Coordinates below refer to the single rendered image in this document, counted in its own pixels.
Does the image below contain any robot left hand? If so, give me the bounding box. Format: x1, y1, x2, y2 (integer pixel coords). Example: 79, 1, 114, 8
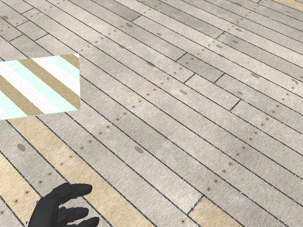
26, 183, 99, 227

